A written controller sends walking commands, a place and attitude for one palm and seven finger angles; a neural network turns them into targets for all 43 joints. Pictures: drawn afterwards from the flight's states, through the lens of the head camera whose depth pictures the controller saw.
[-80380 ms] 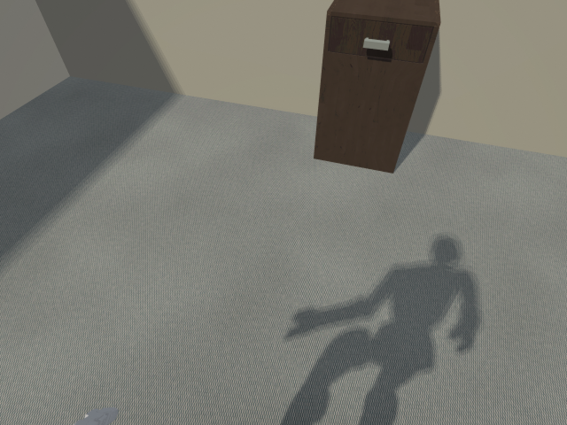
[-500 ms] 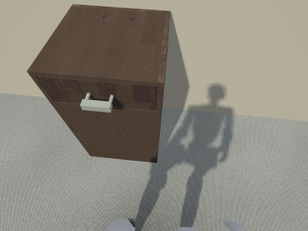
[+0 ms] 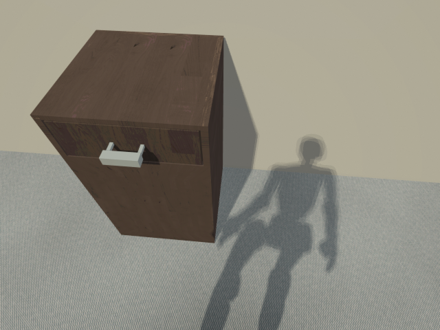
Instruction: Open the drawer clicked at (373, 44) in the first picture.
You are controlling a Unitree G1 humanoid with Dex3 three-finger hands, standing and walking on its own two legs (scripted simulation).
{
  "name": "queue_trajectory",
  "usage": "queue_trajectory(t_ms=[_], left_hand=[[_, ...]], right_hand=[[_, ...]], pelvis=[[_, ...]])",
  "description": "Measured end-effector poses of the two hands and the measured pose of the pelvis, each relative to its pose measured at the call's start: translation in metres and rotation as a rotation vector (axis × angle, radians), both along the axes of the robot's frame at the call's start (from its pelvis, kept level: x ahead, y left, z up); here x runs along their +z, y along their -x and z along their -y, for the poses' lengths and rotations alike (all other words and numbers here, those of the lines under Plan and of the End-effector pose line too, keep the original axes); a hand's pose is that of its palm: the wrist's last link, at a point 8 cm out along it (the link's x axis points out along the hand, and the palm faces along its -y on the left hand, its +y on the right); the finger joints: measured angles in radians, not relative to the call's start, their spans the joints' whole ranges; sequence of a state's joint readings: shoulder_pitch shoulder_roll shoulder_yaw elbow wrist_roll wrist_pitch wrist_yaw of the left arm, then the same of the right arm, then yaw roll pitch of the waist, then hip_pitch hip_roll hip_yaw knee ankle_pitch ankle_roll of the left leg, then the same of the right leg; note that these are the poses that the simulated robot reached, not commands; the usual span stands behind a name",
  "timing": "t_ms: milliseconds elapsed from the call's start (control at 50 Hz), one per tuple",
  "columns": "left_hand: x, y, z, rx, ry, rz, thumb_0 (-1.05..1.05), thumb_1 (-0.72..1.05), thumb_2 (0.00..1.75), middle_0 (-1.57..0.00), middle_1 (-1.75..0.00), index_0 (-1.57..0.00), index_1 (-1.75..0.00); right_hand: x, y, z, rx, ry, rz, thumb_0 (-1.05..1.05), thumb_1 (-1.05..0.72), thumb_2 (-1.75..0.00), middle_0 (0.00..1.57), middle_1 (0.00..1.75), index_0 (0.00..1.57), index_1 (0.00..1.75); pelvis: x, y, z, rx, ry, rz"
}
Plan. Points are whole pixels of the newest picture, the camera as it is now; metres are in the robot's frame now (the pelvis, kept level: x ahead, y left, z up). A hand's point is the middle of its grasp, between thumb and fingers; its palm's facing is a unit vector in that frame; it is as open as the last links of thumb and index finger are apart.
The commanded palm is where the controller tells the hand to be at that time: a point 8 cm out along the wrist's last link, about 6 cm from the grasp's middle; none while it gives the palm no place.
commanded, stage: come to a stop and stand still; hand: left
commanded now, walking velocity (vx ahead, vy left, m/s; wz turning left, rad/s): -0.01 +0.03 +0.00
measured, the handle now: (124, 152) +0.54 +0.30 -0.08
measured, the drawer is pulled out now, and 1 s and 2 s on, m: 0.00 0.00 0.00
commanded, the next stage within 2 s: look again from close up in 0.66 s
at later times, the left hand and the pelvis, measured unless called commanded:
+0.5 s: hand out of the picture +0.00 +0.21 -0.18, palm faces +0.01 -0.98 -0.18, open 7.4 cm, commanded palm none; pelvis -0.01 +0.03 +0.00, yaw -2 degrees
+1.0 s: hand out of the picture +0.02 +0.21 -0.18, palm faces +0.00 -0.97 -0.23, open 7.3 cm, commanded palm none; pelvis +0.01 +0.04 -0.01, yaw -2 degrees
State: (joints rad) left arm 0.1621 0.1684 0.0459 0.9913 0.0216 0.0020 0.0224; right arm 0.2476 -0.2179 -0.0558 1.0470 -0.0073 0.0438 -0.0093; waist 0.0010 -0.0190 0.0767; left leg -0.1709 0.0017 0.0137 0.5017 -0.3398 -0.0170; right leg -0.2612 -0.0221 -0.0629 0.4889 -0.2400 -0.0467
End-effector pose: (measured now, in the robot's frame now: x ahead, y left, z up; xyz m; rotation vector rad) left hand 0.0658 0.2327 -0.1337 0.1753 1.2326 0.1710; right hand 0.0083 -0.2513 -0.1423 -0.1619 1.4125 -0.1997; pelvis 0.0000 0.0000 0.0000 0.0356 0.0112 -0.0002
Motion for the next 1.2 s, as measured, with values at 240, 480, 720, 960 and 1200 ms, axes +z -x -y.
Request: queue_trajectory(t_ms=[240, 480, 720, 960, 1200], left_hand=[[-0.015, 0.050, -0.018, 0.035, 0.032, -0.119, 0.01, 0.91, 0.90, -0.20, -0.30, -0.20, -0.30], [-0.014, 0.073, -0.025, 0.021, 0.046, -0.189, 0.01, 0.91, 0.90, -0.20, -0.30, -0.20, -0.30], [-0.015, 0.069, -0.017, 0.011, 0.060, -0.213, 0.01, 0.92, 0.90, -0.20, -0.30, -0.20, -0.30], [-0.012, 0.053, -0.027, -0.012, 0.004, -0.138, 0.01, 0.92, 0.90, -0.20, -0.30, -0.20, -0.30], [-0.007, 0.047, -0.019, -0.024, -0.005, -0.107, 0.01, 0.93, 0.90, -0.20, -0.30, -0.20, -0.30]], right_hand=[[-0.001, 0.003, -0.048, 0.023, -0.026, 0.040, 0.01, -0.93, -0.90, 0.20, 0.30, 0.20, 0.30], [0.000, 0.027, -0.070, 0.003, -0.046, -0.002, 0.01, -0.92, -0.90, 0.20, 0.30, 0.20, 0.30], [0.000, 0.046, -0.083, -0.037, -0.065, -0.059, 0.01, -0.91, -0.90, 0.20, 0.30, 0.20, 0.30], [-0.018, 0.017, -0.081, -0.013, -0.089, 0.064, 0.01, -0.91, -0.90, 0.20, 0.30, 0.20, 0.30], [-0.019, 0.022, -0.069, -0.010, -0.094, 0.065, 0.01, -0.92, -0.90, 0.20, 0.30, 0.20, 0.30]], pelvis=[[-0.001, 0.008, -0.020, -0.015, 0.038, 0.026], [0.002, 0.006, -0.034, -0.027, 0.038, 0.027], [0.002, -0.002, -0.035, -0.032, 0.038, 0.023], [-0.008, -0.008, -0.038, -0.026, 0.040, 0.031], [-0.006, -0.004, -0.027, -0.039, 0.027, 0.040]])
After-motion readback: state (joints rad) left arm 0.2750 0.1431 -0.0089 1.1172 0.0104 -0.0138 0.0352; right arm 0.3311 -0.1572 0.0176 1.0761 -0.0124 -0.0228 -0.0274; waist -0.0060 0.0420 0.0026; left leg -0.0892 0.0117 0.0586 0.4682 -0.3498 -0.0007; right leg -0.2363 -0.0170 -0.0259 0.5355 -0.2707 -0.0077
